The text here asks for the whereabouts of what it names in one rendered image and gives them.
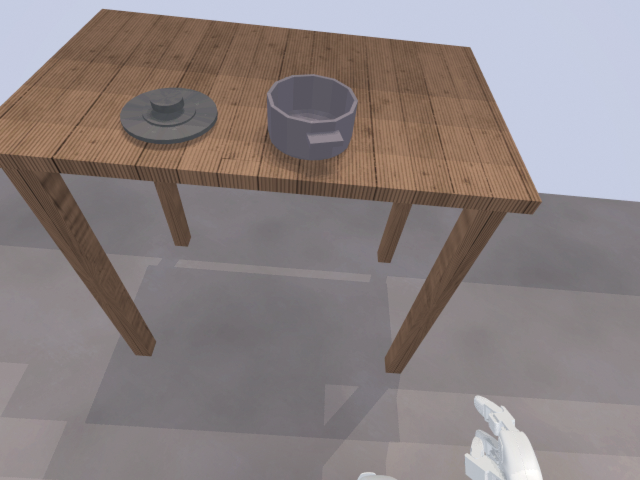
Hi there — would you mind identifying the table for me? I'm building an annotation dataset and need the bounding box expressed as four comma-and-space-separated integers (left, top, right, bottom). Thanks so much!
0, 9, 542, 374

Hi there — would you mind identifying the knob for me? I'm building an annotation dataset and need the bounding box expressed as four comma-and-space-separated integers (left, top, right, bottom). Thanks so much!
150, 89, 184, 114

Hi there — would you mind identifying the right robot hand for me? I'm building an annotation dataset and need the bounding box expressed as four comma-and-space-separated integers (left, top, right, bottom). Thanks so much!
465, 395, 543, 480

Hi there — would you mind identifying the lid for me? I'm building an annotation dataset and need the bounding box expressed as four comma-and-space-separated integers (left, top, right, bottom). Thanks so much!
120, 88, 218, 144

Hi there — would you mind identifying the pot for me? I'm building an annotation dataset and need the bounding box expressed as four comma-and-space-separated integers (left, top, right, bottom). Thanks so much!
267, 74, 358, 160

